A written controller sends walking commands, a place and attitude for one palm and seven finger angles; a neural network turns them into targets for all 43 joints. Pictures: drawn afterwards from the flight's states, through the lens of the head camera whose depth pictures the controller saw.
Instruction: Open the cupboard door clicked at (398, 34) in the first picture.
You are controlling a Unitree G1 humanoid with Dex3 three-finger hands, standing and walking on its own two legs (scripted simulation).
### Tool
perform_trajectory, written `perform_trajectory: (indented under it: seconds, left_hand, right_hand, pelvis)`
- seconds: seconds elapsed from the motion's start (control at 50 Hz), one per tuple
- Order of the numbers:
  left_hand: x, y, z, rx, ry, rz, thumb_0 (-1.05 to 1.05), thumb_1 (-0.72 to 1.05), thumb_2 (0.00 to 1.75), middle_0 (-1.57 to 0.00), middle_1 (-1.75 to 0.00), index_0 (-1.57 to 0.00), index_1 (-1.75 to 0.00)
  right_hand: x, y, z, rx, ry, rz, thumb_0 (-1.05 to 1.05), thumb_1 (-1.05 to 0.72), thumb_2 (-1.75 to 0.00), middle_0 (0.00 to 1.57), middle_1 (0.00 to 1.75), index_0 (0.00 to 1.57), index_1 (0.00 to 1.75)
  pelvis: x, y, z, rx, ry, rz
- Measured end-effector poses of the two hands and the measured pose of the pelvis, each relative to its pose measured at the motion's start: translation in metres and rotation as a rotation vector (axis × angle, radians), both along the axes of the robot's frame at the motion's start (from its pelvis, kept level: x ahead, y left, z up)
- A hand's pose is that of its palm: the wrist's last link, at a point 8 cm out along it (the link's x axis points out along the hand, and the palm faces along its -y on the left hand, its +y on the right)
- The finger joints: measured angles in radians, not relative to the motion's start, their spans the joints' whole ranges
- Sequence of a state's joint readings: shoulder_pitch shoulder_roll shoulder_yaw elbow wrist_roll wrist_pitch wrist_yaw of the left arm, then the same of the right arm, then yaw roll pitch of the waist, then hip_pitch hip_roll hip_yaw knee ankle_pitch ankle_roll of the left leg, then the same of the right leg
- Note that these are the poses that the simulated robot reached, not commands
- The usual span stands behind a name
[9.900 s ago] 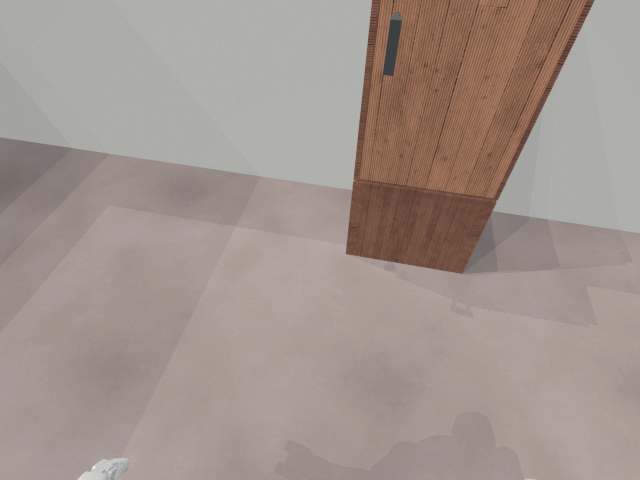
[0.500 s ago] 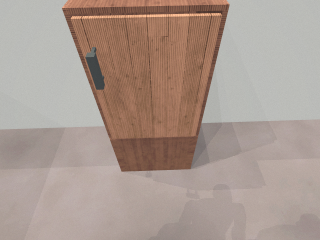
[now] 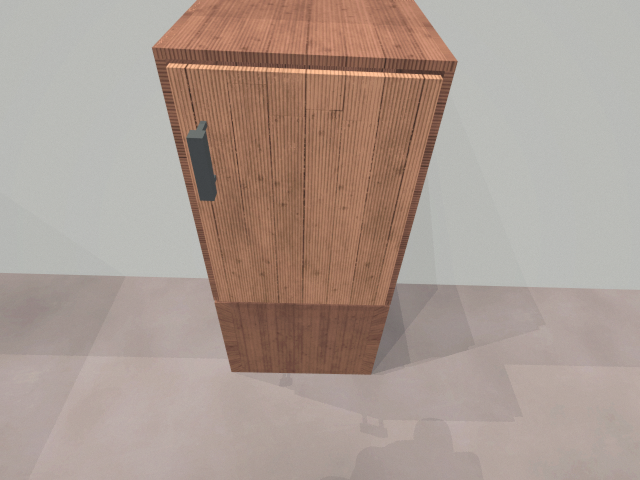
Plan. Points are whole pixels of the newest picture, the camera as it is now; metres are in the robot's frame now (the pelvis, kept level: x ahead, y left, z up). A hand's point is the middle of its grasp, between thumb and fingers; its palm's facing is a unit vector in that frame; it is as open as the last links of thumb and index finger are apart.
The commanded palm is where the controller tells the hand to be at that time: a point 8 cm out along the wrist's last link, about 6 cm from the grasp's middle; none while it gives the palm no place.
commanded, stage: look again from close up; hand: left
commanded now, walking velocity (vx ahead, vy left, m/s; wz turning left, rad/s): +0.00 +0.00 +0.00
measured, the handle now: (205, 160) +0.59 +0.25 +0.10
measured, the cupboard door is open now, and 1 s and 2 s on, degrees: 0 0 0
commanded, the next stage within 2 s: shuffle to correct the standing spot in 0.04 s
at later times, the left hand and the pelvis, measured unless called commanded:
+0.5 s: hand out of the picture -0.06 +0.20 -0.19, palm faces +0.05 -0.99 -0.12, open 7.3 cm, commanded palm none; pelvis +0.01 +0.05 -0.01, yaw -1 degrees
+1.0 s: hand out of the picture +0.17 +0.19 -0.18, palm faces +0.02 -0.99 -0.16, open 7.3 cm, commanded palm none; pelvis +0.07 +0.04 -0.01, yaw +1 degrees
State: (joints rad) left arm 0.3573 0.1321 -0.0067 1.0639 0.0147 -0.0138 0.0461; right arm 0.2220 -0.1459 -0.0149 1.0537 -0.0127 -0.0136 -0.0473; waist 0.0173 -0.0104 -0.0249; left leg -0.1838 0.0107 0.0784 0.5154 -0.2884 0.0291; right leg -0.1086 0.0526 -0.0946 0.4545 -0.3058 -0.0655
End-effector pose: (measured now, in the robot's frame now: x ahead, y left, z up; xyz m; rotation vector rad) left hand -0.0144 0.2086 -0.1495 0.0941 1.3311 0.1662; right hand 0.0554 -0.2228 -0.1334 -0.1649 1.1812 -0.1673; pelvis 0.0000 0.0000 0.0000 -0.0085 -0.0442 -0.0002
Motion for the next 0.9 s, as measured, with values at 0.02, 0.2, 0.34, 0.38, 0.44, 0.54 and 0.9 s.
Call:
perform_trajectory:
  seconds: [0.02,0.2,0.34,0.38,0.44,0.54,0.9]
  left_hand:
    - [-0.002,0.002,0.001,0.003,0.002,-0.001,0.01,0.92,0.9,-0.2,-0.29,-0.2,-0.3]
    - [-0.025,0.019,0.005,0.019,0.032,-0.004,0.0,0.91,0.9,-0.2,-0.29,-0.2,-0.3]
    - [-0.048,0.028,-0.002,-0.002,0.086,0.027,0.0,0.91,0.9,-0.2,-0.29,-0.2,-0.3]
    - [-0.055,0.031,-0.007,-0.014,0.107,0.045,0.0,0.91,0.9,-0.2,-0.29,-0.2,-0.3]
    - [-0.059,0.037,-0.015,-0.037,0.149,0.052,0.0,0.91,0.9,-0.2,-0.29,-0.2,-0.3]
    - [-0.035,0.046,-0.009,-0.06,0.19,-0.021,0.0,0.91,0.9,-0.2,-0.29,-0.2,-0.3]
    - [0.158,0.05,0.009,-0.01,-0.132,-0.081,0.01,0.93,0.9,-0.2,-0.29,-0.2,-0.3]
  right_hand:
    - [-0.002,0.001,0.0,0.001,0.003,-0.001,0.0,-0.93,-0.9,0.2,0.3,0.2,0.3]
    - [-0.051,0.008,-0.004,0.009,0.103,-0.008,-0.01,-0.93,-0.9,0.2,0.3,0.2,0.3]
    - [-0.1,0.024,-0.01,0.024,0.239,-0.033,0.0,-0.91,-0.9,0.2,0.3,0.2,0.3]
    - [-0.11,0.03,-0.01,0.018,0.273,-0.044,0.0,-0.91,-0.9,0.2,0.3,0.2,0.3]
    - [-0.119,0.041,-0.009,0.009,0.299,-0.067,0.0,-0.91,-0.9,0.19,0.3,0.2,0.3]
    - [-0.132,0.064,-0.003,0.017,0.31,-0.138,0.0,-0.91,-0.9,0.19,0.3,0.2,0.3]
    - [-0.099,0.096,0.004,0.094,0.405,-0.16,0.0,-0.9,-0.9,0.2,0.3,0.2,0.3]
  pelvis:
    - [-0.001,0.001,0.001,0.0,-0.001,-0.001]
    - [-0.015,0.012,0.003,0.002,-0.011,-0.001]
    - [-0.014,0.022,-0.001,-0.015,-0.001,0.009]
    - [-0.011,0.027,-0.004,-0.027,0.003,0.017]
    - [-0.003,0.037,-0.008,-0.028,0.003,0.016]
    - [0.01,0.052,-0.004,-0.012,0.015,-0.02]
    - [0.065,0.046,0.005,-0.021,0.007,0.018]
